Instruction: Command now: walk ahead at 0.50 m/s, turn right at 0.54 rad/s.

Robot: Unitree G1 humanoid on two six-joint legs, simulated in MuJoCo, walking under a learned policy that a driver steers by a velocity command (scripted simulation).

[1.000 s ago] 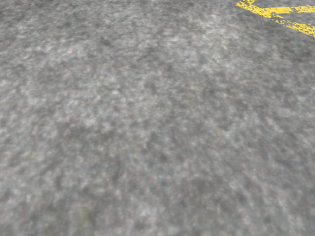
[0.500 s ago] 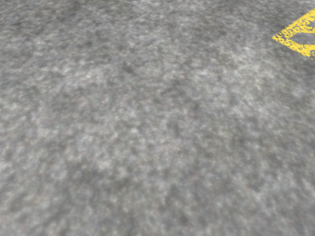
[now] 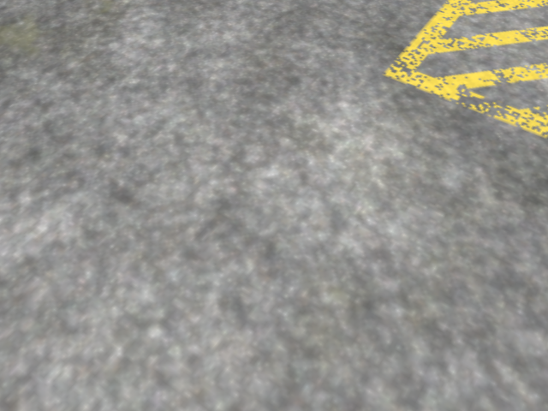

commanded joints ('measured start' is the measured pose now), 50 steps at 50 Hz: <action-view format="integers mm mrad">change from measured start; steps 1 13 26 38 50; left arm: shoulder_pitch -42 172 -126 161 -17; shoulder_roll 175 16 53 240 139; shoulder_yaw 49 -1 16 105 38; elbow -77 -119 -156 -117 -90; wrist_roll -8 -25 -13 -17 5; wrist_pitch -11 1 27 45 -23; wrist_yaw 22 25 -3 -8 18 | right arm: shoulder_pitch -23 239 93 156 -16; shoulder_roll -53 -284 -133 -158 -70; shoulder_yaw -9 -95 -61 -60 -18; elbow -61 2 53 84 4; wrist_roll -6 -6 7 16 1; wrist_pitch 2 -18 -5 41 7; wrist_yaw -4 8 -5 -24 5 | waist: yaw -22 -61 -74 133 -20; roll -63 378 56 -72 -61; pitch -45 -346 -8 -239 -43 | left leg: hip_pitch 55 908 542 321 -22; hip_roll -20 339 170 102 41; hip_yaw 41 -703 57 292 46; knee -206 -688 -847 5 -152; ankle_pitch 180 -156 361 564 257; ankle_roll -40 282 223 70 -26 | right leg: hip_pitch -62 -446 -501 378 33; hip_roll -212 -22 -233 -185 -252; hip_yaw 180 96 12 53 135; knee -146 780 546 169 -180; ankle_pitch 262 -453 76 64 318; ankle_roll -167 67 128 -113 -160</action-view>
